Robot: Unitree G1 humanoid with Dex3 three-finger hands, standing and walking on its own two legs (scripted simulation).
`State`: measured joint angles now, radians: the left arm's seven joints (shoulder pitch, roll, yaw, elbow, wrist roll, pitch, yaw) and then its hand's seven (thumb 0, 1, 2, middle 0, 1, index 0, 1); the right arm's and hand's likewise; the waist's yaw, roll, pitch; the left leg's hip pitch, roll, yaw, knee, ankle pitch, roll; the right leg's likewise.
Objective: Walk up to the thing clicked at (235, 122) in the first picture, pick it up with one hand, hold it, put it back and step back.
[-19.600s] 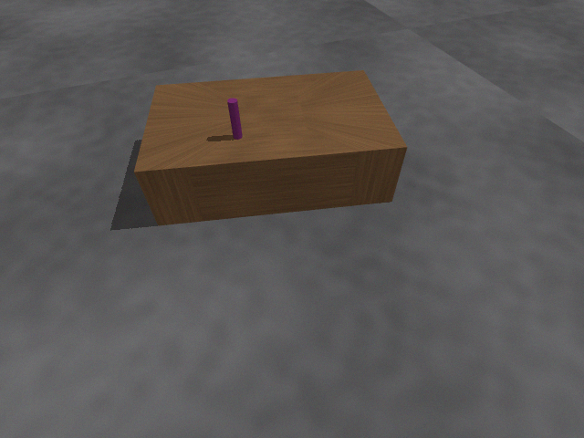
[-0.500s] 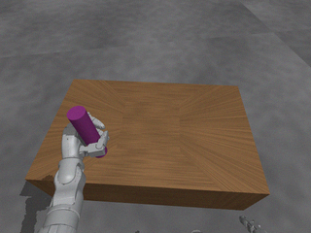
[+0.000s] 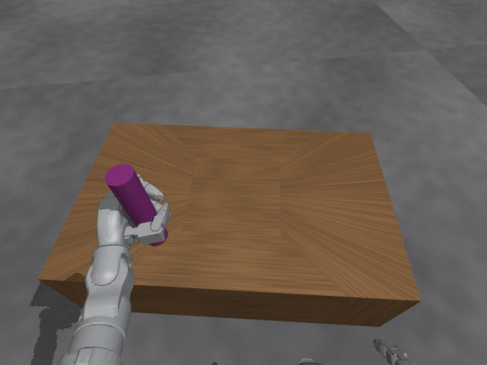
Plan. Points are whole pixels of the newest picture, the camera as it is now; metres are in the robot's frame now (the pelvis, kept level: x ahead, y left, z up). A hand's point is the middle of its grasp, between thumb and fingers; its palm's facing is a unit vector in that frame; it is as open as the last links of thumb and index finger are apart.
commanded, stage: hold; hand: left
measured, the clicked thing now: (140, 209) +0.35 +0.19 +0.06
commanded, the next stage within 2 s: crouch in 0.24 s
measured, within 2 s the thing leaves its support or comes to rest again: neither
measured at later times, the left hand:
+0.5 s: hand (157, 217) +0.35 +0.17 +0.04, palm faces +0.13 -0.99 +0.00, open 5.3 cm
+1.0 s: hand (170, 219) +0.44 +0.19 -0.12, palm faces +0.13 -0.99 -0.02, open 5.3 cm
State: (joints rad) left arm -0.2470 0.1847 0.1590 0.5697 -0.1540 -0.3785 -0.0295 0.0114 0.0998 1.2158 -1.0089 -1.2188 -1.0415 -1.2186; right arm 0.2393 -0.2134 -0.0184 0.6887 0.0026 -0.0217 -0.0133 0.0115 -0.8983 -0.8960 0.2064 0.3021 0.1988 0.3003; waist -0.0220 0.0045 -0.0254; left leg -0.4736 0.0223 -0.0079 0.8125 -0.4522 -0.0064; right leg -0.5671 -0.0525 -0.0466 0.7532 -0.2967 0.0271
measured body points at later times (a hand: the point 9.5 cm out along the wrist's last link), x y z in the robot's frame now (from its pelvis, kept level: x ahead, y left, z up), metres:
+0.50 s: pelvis +0.00 -0.01 +0.00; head +0.05 +0.00 +0.45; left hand +0.34 +0.22 +0.04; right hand +0.12 -0.25 -0.11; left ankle -0.02 +0.12 -0.71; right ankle +0.05 -0.14 -0.71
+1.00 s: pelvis -0.04 +0.00 -0.13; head +0.13 +0.02 +0.29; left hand +0.43 +0.24 -0.11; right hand +0.02 -0.27 -0.25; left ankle -0.02 +0.12 -0.71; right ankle +0.05 -0.14 -0.71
